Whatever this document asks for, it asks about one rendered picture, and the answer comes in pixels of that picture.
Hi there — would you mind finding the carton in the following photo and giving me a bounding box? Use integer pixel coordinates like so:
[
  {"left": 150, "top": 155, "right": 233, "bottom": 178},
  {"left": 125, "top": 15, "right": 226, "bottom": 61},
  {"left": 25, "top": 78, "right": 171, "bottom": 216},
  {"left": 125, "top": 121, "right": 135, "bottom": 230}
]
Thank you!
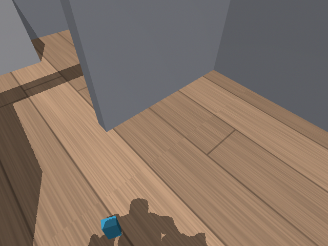
[{"left": 101, "top": 216, "right": 122, "bottom": 239}]

